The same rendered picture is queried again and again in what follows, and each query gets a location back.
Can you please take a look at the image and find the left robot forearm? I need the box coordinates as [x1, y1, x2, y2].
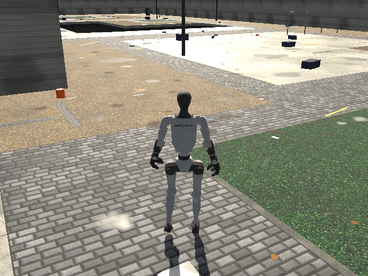
[151, 139, 162, 160]

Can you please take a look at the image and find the right robot forearm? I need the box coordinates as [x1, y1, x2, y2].
[206, 140, 219, 164]

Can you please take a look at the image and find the robot left upper arm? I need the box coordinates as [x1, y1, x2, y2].
[156, 116, 172, 147]

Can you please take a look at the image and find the left robot hand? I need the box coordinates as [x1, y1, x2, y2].
[150, 158, 163, 169]

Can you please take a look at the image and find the right robot hand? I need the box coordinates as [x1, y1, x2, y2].
[207, 162, 220, 176]

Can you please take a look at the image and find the humanoid robot head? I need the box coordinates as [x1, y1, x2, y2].
[174, 91, 194, 118]

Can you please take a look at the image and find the robot right shin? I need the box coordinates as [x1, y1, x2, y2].
[193, 190, 201, 226]

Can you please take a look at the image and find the robot right upper arm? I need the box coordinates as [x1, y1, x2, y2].
[196, 116, 212, 148]

